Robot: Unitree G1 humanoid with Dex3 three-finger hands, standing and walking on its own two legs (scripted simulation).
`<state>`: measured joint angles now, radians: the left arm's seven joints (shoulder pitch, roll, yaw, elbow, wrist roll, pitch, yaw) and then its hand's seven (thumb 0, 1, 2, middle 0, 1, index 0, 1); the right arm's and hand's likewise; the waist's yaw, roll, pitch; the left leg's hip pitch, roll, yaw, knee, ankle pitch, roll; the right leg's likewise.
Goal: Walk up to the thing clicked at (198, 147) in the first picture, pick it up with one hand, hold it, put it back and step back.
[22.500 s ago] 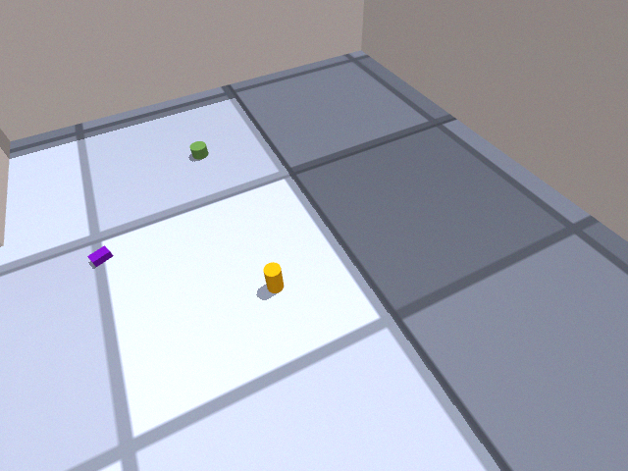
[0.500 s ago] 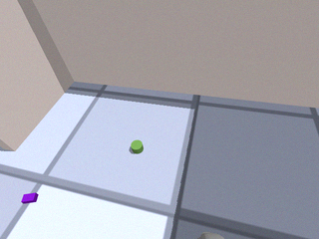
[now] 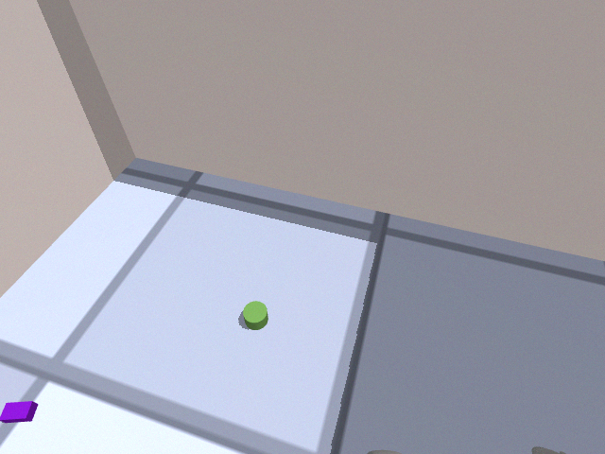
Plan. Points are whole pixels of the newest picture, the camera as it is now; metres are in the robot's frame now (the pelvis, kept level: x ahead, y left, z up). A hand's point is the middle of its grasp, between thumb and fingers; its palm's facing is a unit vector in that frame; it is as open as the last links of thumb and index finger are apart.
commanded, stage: walk up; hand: left
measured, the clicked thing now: (255, 315) +0.68 +0.19 -0.73
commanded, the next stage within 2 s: none
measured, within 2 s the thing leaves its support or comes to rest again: neither
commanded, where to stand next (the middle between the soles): +0.28 -0.03 m, yaw -1 degrees
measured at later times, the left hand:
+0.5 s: hand (154, 426) +0.19 +0.24 -0.10, palm faces -0.03 -0.90 -0.44, open 7.4 cm
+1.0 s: hand (171, 385) +0.26 +0.24 -0.15, palm faces -0.05 -0.92 -0.39, open 7.4 cm
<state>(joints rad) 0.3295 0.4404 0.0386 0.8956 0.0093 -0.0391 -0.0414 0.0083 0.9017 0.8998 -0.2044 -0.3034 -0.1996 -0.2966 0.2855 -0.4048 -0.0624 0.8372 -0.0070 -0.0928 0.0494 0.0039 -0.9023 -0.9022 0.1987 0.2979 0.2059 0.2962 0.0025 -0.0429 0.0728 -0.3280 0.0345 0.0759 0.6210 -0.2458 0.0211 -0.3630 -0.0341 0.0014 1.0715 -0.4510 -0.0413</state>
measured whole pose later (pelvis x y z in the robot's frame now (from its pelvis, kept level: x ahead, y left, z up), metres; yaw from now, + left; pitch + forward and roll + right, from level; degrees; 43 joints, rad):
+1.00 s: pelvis +0.21 -0.03 +0.00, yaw -1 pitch -2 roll +0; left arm 0.26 0.38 0.02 0.98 0.03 -0.05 -0.01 0.00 0.90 0.90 -0.21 -0.30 -0.20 -0.30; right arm 0.18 -0.40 -0.03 0.96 0.00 0.01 0.02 0.00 -0.90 -0.90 0.20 0.30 0.20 0.30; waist 0.01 0.03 0.06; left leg -0.36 0.03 -0.01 0.71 -0.39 0.02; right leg -0.29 -0.02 -0.05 0.65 -0.33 -0.01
